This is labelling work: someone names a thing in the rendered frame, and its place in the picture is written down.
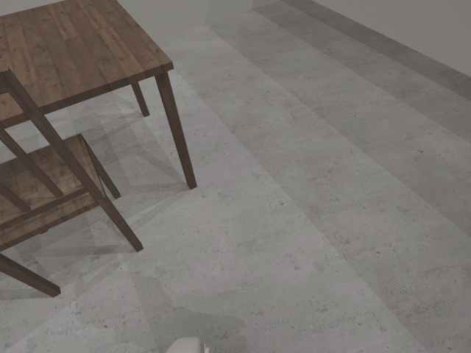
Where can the left robot thigh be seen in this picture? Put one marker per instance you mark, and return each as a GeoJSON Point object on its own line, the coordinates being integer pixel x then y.
{"type": "Point", "coordinates": [188, 345]}

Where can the table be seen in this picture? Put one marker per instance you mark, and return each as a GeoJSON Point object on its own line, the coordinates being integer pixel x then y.
{"type": "Point", "coordinates": [73, 50]}

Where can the chair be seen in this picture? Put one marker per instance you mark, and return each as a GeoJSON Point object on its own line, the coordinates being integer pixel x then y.
{"type": "Point", "coordinates": [47, 187]}

